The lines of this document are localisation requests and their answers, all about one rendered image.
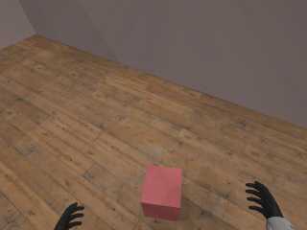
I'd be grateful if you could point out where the robot right forearm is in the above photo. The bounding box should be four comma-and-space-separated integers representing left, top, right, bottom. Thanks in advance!
266, 217, 295, 230

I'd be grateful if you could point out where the robot right hand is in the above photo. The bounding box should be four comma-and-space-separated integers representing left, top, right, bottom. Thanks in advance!
245, 181, 284, 219

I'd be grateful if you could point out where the carton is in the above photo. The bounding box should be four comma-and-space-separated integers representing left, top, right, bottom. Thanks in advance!
140, 165, 182, 221

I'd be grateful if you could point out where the robot left hand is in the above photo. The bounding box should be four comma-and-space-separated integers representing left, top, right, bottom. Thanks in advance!
54, 202, 84, 230

